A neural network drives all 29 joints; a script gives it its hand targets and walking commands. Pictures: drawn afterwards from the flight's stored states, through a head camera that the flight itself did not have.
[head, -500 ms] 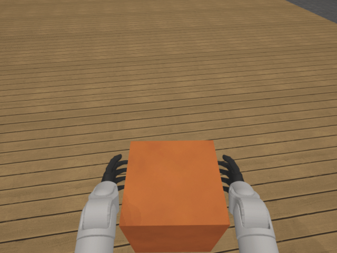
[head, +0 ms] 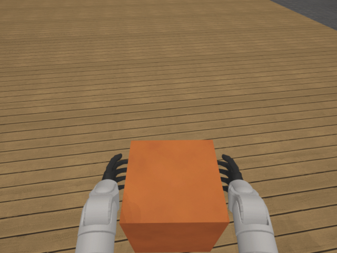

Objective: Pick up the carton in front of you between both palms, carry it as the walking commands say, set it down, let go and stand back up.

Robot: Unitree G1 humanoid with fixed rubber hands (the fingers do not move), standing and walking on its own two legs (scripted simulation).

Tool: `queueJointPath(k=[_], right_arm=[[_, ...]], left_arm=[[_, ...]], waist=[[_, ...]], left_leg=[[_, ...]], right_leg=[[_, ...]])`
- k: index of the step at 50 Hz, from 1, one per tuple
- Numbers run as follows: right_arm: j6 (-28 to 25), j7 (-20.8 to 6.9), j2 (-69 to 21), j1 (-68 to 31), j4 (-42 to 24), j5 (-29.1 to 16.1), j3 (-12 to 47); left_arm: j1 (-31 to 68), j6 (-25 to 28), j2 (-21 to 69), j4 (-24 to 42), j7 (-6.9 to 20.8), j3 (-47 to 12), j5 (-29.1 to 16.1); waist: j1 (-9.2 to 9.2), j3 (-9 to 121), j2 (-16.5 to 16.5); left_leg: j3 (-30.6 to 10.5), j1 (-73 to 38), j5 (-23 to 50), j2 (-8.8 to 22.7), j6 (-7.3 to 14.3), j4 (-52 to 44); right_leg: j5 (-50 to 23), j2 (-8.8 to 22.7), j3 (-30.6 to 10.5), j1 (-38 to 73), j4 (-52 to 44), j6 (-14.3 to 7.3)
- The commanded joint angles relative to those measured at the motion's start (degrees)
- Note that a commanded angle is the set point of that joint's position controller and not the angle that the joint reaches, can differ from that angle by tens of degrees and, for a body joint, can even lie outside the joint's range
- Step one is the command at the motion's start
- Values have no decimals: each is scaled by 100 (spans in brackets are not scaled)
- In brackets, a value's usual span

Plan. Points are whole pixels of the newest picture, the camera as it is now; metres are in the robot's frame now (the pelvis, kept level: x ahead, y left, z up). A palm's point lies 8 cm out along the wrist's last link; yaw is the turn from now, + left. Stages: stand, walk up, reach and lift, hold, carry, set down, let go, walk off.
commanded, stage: carry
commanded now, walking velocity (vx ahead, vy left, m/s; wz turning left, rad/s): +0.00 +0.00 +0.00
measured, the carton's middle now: (172, 198) +0.29 +0.00 -0.04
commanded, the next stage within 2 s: hold in 0.42 s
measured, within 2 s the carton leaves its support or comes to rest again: neither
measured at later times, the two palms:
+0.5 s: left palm (112, 190) +0.27 +0.14 +0.04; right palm (239, 191) +0.27 -0.16 +0.04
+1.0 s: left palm (117, 181) +0.29 +0.13 +0.04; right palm (245, 203) +0.23 -0.16 +0.04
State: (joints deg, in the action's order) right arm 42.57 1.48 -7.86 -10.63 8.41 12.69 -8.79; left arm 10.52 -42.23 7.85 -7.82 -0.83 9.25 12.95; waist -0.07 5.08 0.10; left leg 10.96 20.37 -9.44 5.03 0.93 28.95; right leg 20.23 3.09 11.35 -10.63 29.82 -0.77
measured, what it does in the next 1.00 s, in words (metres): shifts its weight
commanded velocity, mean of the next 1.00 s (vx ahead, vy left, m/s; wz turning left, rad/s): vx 0.00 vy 0.00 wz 0.00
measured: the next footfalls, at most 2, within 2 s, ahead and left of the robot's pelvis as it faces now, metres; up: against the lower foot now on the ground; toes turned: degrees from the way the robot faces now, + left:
none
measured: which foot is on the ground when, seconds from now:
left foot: down 0.00-1.00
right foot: down 0.00-1.00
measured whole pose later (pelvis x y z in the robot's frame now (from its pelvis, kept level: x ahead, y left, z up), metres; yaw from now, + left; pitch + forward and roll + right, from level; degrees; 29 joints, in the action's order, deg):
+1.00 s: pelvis -0.03 +0.04 +0.01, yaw -10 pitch -9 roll +0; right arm 36.8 -2.0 -9.6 -18.7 20.4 17.9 -16.8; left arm 17.9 -39.9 9.4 -15.9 -0.1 15.1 17.2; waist 0.1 -4.8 2.3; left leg 2.7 8.3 -8.0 0.1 1.0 24.6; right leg 15.5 0.8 -1.7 -3.3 26.7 -0.7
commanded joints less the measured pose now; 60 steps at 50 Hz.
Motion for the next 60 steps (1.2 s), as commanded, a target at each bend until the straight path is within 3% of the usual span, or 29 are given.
queueJointPath(k=[1,21,22,23,24,25,26,28,29,32,35,39,45,49,53,56,60], right_arm=[[-227,-1239,-4990,-2587,-475,-1352,3157],[-222,-1236,-4984,-2552,-501,-1355,3153],[-284,-1267,-5131,-2006,-266,-1270,2871],[-457,-1170,-5001,-1992,-369,-1185,2872],[-511,-1136,-4836,-1853,-422,-1040,2789],[-549,-1050,-4741,-1828,-247,-953,2613],[-570,-1024,-4761,-1925,-363,-950,2641],[-593,-1019,-4755,-2013,-280,-985,2680],[-605,-1053,-4812,-2169,-353,-1010,2768],[-574,-1192,-4971,-2573,-377,-1233,3039],[-545,-1332,-5024,-2834,-270,-1308,3072],[-546,-1427,-5092,-2890,9,-1233,2888],[-631,-1499,-5080,-3138,383,-1000,2444],[-895,-1685,-4918,-3883,1162,-616,1794],[-1316,-1839,-4570,-4762,2139,-66,903],[-1575,-1731,-4138,-4956,2700,387,162],[-1935,-1573,-3340,-4681,3039,853,-539]], left_arm=[[2444,169,4969,349,1203,-3175,-1317],[2406,163,4953,377,1198,-3182,-1326],[1872,163,4966,485,1207,-3042,-1227],[1975,245,4797,707,1174,-3029,-1183],[1943,270,4753,799,1175,-3062,-1197],[2178,292,4696,804,1218,-3187,-1315],[2228,324,4755,841,1232,-3303,-1353],[2330,366,4718,827,1236,-3288,-1371],[2316,375,4761,733,1246,-3272,-1311],[2176,385,4850,436,1201,-3040,-1136],[2160,369,4938,174,1190,-2851,-977],[2338,331,5070,37,1266,-2806,-938],[2972,310,5341,-107,1412,-2863,-1074],[3734,474,5616,-906,1470,-2407,-964],[4333,789,5583,-2057,1323,-1376,-434],[4436,1034,5094,-2586,1026,-459,109],[4239,1481,4310,-2759,714,306,536]], waist=[[0,1208,-25],[-3,1273,-23],[-17,381,636],[63,646,626],[18,725,286],[168,859,286],[118,856,155],[120,786,230],[49,705,79],[-179,569,152],[-289,378,163],[-214,217,146],[77,224,-10],[196,156,-96],[136,21,-231],[39,-122,-124],[-2,-18,-24]], left_leg=[[-596,-952,908,505,17,-258],[-586,-920,1027,515,1,-211],[-1370,-2713,1843,-1122,159,-233],[-1609,-3086,2321,-943,166,-263],[-1606,-2651,2325,-974,101,-358],[-1646,-2365,2226,-984,33,-488],[-1545,-2315,2077,-1080,-35,-508],[-1492,-2352,1557,-1112,-71,-594],[-1435,-2198,1449,-1157,-89,-623],[-1406,-2276,1014,-1157,-23,-676],[-1415,-2535,709,-1108,16,-708],[-1416,-2915,516,-1047,-18,-699],[-1475,-3175,116,-959,-127,-702],[-1650,-3032,-791,-855,-184,-662],[-1907,-2688,-1564,-703,-169,-575],[-1961,-2198,-1558,-696,-114,-343],[-1890,-1481,-907,-821,-144,209]], right_leg=[[-931,661,-586,-217,-642,-40],[-1071,659,-628,-262,-565,-81],[-2617,-501,-1779,-743,-1148,-132],[-2747,-449,-1932,-639,-1152,-180],[-3170,-470,-1934,-10,-1036,-156],[-3090,-582,-1871,605,-1041,-121],[-3167,-592,-1821,752,-1021,-66],[-2426,-608,-1814,702,-1202,-23],[-2435,-612,-1783,763,-1178,-17],[-1940,-602,-1776,501,-1236,37],[-1381,-592,-1770,61,-1290,27],[-756,-582,-1767,-467,-1388,-80],[-210,-640,-1713,-850,-1369,-263],[353,-664,-1624,-1141,-1093,-392],[617,-685,-1563,-1601,-545,-404],[534,-721,-1550,-1967,-152,-364],[227,-805,-1559,-2600,319,-346]])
